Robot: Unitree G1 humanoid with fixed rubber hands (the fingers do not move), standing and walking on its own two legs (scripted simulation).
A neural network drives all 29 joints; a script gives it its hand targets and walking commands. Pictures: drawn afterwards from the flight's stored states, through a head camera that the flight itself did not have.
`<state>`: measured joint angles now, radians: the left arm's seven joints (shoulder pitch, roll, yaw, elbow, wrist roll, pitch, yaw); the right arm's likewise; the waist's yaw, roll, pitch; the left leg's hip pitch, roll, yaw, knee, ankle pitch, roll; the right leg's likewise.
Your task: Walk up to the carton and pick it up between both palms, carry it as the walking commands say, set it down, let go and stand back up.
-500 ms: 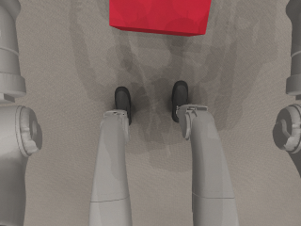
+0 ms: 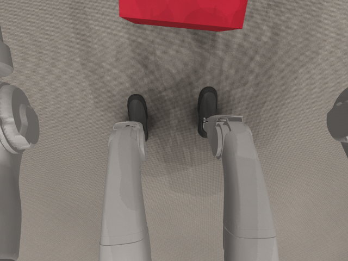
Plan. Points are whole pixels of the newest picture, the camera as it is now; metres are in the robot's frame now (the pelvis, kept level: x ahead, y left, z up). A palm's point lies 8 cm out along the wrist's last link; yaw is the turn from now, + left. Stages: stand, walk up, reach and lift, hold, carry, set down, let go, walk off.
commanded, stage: reach and lift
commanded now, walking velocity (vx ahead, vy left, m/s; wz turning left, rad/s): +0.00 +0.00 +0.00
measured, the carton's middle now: out of the picture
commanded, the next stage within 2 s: none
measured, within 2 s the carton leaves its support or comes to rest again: neither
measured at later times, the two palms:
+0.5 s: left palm out of the picture +0.60 +0.22 -0.31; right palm out of the picture +0.57 -0.24 -0.32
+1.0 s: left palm out of the picture +0.59 +0.21 -0.46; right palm out of the picture +0.56 -0.23 -0.47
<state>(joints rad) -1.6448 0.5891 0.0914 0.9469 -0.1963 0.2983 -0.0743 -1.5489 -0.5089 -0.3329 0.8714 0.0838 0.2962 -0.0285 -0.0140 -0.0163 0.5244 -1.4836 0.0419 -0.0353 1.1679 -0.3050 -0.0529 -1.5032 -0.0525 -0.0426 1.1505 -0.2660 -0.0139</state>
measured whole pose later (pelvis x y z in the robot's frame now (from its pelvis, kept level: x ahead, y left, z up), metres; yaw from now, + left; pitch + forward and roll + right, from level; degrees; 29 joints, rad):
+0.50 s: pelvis -0.02 +0.00 -0.17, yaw -2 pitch +38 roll -1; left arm -1.74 0.62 0.09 0.96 -0.24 0.34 0.00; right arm -1.66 -0.49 -0.34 0.92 0.08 0.35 -0.06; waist -0.01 -0.02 0.53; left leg -2.00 0.03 -0.09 1.85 -0.51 -0.07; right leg -2.01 -0.05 -0.04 1.80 -0.44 -0.01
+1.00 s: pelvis +0.00 +0.00 -0.26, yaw -3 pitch +39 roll -2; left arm -1.64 0.57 0.09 1.03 -0.24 0.17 0.04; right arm -1.65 -0.44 -0.34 1.06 0.08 0.20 -0.07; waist -0.01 -0.01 0.53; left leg -2.27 0.02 -0.12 2.19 -0.60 -0.09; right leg -2.29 -0.05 -0.03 2.13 -0.52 -0.01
